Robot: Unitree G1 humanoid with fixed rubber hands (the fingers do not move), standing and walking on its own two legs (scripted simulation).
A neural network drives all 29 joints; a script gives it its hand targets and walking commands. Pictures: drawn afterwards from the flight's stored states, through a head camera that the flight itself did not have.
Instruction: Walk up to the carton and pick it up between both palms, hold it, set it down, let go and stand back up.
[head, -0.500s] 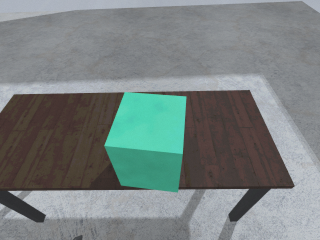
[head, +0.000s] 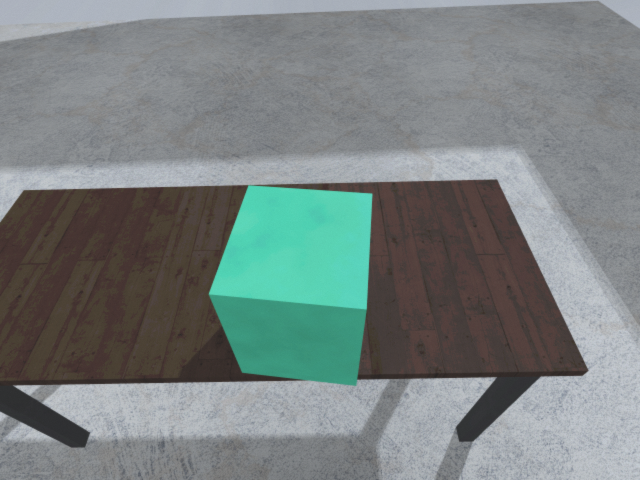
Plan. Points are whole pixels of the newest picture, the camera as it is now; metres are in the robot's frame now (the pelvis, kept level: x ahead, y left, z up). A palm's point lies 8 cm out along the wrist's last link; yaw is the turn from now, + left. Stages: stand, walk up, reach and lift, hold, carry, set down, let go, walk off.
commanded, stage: stand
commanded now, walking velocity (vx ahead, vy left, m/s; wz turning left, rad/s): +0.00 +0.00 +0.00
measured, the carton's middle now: (303, 288) +0.41 +0.06 -0.07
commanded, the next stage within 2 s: none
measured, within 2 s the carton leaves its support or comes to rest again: neither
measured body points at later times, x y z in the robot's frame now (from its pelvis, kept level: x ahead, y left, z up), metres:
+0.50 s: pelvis +0.00 +0.01 +0.00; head +0.00 +0.00 +0.45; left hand +0.06 +0.26 -0.13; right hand +0.05 -0.25 -0.14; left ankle +0.01 +0.13 -0.74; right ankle -0.01 -0.09 -0.74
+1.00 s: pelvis +0.00 +0.01 +0.00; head +0.00 +0.01 +0.45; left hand +0.04 +0.27 -0.14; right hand +0.04 -0.24 -0.14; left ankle +0.01 +0.13 -0.74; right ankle -0.01 -0.09 -0.74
